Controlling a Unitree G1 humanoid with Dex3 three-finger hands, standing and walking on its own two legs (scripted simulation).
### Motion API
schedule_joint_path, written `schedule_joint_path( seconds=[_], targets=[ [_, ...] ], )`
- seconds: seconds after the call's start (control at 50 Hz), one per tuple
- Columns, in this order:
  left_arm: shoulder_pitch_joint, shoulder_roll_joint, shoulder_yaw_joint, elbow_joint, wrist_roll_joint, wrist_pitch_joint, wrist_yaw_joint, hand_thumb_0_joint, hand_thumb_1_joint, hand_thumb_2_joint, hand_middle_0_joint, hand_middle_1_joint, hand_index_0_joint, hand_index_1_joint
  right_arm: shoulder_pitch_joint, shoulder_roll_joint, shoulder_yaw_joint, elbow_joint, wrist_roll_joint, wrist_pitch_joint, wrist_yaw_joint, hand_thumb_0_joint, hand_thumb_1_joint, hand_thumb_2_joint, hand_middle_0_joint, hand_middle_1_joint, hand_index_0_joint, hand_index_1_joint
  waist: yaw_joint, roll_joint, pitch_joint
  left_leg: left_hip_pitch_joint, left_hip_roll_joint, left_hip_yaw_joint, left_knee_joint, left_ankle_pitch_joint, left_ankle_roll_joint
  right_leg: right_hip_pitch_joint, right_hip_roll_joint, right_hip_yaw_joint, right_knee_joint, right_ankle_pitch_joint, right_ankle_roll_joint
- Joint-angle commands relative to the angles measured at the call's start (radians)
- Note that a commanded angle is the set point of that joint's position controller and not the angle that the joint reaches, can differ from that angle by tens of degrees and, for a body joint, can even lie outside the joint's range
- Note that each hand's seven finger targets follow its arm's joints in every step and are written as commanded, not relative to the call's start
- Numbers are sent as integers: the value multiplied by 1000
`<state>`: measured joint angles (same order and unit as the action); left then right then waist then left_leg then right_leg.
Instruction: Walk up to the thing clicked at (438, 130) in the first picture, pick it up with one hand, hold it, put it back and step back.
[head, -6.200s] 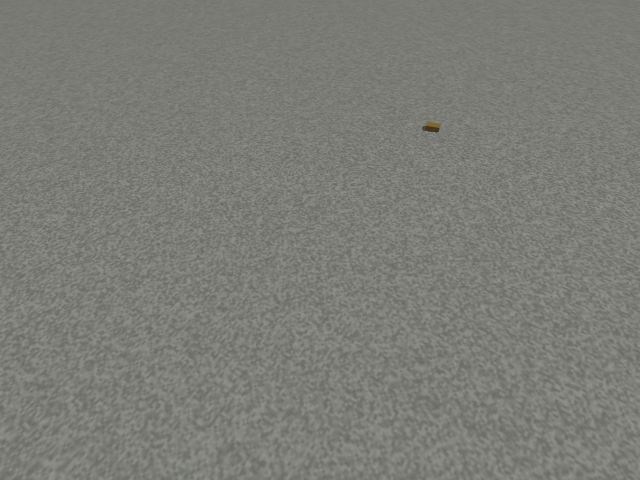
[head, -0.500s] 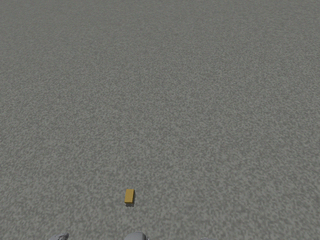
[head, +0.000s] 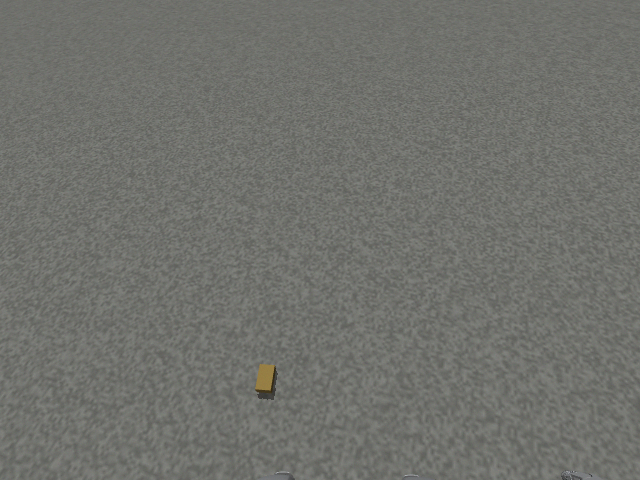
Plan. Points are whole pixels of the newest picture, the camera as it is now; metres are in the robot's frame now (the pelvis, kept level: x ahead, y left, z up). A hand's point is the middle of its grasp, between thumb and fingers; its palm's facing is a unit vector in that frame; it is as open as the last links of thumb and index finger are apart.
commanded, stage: walk up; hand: left
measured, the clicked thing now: (265, 378) +0.50 +0.23 -0.74
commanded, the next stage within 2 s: stand in 0.96 s
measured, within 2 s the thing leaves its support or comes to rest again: neither
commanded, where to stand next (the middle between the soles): +0.12 -0.02 m, yaw +0 degrees
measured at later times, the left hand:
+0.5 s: hand out of the picture +0.10 +0.26 -0.13, palm faces +0.02 -0.92 -0.38, open 7.4 cm
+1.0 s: hand out of the picture +0.11 +0.26 -0.12, palm faces +0.01 -0.93 -0.36, open 7.4 cm
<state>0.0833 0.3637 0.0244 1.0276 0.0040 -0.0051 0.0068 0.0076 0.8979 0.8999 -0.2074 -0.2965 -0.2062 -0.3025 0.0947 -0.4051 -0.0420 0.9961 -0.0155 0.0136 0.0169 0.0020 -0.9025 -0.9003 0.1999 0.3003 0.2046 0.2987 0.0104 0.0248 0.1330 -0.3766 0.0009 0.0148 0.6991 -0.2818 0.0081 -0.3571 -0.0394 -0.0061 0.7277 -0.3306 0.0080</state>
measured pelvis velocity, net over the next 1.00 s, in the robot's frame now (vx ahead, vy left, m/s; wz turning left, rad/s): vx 0.02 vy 0.00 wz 0.02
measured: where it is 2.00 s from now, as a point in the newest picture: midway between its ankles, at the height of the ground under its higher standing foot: outside the picture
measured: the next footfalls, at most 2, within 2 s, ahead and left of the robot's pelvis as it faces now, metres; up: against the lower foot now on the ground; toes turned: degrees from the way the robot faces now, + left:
none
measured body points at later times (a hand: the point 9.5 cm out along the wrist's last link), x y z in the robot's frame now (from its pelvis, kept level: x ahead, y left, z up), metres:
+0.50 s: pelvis +0.01 +0.00 +0.02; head +0.04 -0.01 +0.47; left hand +0.10 +0.31 -0.10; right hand +0.13 -0.30 -0.12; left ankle +0.06 +0.12 -0.71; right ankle +0.04 -0.13 -0.72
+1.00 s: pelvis +0.02 +0.00 +0.03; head +0.04 -0.01 +0.48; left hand +0.11 +0.31 -0.10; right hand +0.12 -0.30 -0.11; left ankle +0.06 +0.12 -0.72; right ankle +0.04 -0.13 -0.72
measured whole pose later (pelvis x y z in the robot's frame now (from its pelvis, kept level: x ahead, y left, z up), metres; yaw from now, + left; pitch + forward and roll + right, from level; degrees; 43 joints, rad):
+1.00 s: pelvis +0.02 +0.00 +0.03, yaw +1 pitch -2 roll +0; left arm 0.06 0.36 0.02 1.11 0.01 -0.01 -0.01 0.01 0.90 0.90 -0.21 -0.30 -0.20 -0.30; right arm 0.07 -0.36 -0.02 1.10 -0.02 0.02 0.03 0.00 -0.90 -0.90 0.20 0.30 0.20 0.30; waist 0.00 0.01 0.08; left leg -0.23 0.00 -0.01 0.43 -0.17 0.00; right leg -0.19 -0.04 -0.04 0.43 -0.21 0.02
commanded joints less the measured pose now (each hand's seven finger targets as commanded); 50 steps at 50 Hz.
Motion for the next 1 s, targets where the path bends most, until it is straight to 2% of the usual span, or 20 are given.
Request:
schedule_joint_path(
  seconds=[0.0, 0.02, 0.06, 0.12, 0.24, 0.36, 0.38, 0.46, 0.56, 0.76, 0.88, 0.92, 0.94, 0.98],
  targets=[
    [-18, 220, 52, -39, 1, -22, 15, 0, 900, 900, -200, -300, -200, -300, -44, -213, -43, -57, -1, -17, -6, 0, -900, -900, 200, 300, 200, 300, 2, 24, -157, -1, 148, -234, -268, -108, 92, 86, -23, 76, -125, -76, -67],
    [-2, 215, 50, -28, 2, -24, 14, 0, 900, 900, -200, -300, -200, -300, -64, -208, -40, -54, 0, -16, -4, 0, -900, -900, 200, 300, 200, 300, 13, 46, -139, -1, 139, -224, -270, -145, 76, 74, -38, 92, -169, -86, -74],
    [-15, 235, 53, -20, 5, -29, 12, 0, 900, 900, -200, -300, -200, -300, -72, -201, -38, -47, 1, -10, 0, 0, -900, -900, 200, 300, 200, 300, 4, 30, -100, -7, 105, -199, -256, -201, 54, 43, -65, 137, -236, -116, -84],
    [-38, 251, 54, -18, 10, -35, 11, 0, 900, 900, -200, -300, -200, -300, -59, -198, -39, -31, 0, -11, 5, 0, -900, -900, 200, 300, 200, 300, -15, 8, -133, 70, 88, -169, -230, -134, 43, 26, -91, 150, -274, -77, -86],
    [-38, 242, 47, -3, 13, -38, 9, 0, 900, 900, -200, -300, -200, -300, -84, -191, -34, -17, 6, -14, 9, 0, -900, -900, 200, 300, 200, 300, -10, -15, -141, 93, 101, -179, -275, -100, 43, 54, -83, 120, -304, -35, -67],
    [-44, 244, 47, 3, 6, -45, 12, 0, 900, 900, -200, -300, -200, -300, -64, -170, -26, 7, 14, -21, 4, 0, -900, -900, 200, 300, 200, 300, -12, -42, -211, 168, 88, -126, -223, 199, 30, 132, -117, 118, -301, 198, -64],
    [-45, 247, 48, 2, 6, -43, 13, 0, 900, 900, -200, -300, -200, -300, -68, -178, -28, 6, 15, -20, 3, 0, -900, -900, 200, 300, 200, 300, -13, -46, -217, 174, 90, -123, -219, 215, 34, 139, -117, 111, -303, 212, -62],
    [-66, 249, 48, -3, 5, -36, 14, 0, 900, 900, -200, -300, -200, -300, -65, -179, -31, 14, 12, -14, 2, 0, -900, -900, 200, 300, 200, 300, -17, -62, -194, 180, 86, -117, -236, 187, 31, 118, -124, 110, -321, 168, -60],
    [-65, 223, 41, 4, 3, -30, 11, 0, 900, 900, -200, -300, -200, -300, -90, -176, -31, 21, 9, -16, 4, 0, -900, -900, 200, 300, 200, 300, -4, -11, -178, 146, 114, -160, -314, 124, 35, 149, -91, 78, -323, 108, -50],
    [-80, 223, 42, 9, 8, -31, 8, 0, 900, 900, -200, -300, -200, -300, -86, -174, -30, 22, 9, -19, 5, 0, -900, -900, 200, 300, 200, 300, -9, -5, -181, 131, 116, -157, -344, 137, 30, 212, -94, 67, -349, 154, -47],
    [-86, 231, 44, 3, 8, -32, 7, 0, 900, 900, -200, -300, -200, -300, -76, -174, -29, 23, 7, -17, 6, 0, -900, -900, 200, 300, 200, 300, -15, -16, -183, 155, 106, -148, -341, 113, 24, 191, -103, 77, -373, 134, -49],
    [-78, 224, 44, 6, 8, -32, 6, 0, 900, 900, -200, -300, -200, -300, -74, -173, -28, 22, 8, -19, 6, 0, -900, -900, 200, 300, 200, 300, -10, -14, -198, 163, 111, -152, -340, 141, 26, 206, -99, 70, -366, 150, -46],
    [-64, 178, 24, 33, 2, -29, -3, 0, 900, 900, -200, -300, -200, -300, -74, -126, -6, 42, 1, -32, 1, 0, -900, -900, 200, 300, 200, 300, -13, -49, -237, 219, 128, -157, -399, 113, 22, 215, -98, 78, -409, 89, -38],
    [-69, 182, 24, 32, 5, -28, -9, 0, 900, 900, -200, -300, -200, -300, -88, -154, -11, 45, -4, -43, -3, 0, -900, -900, 200, 300, 200, 300, -14, -16, -199, 209, 134, -171, -430, 52, 15, 196, -80, 67, -408, 75, -29]
  ],
)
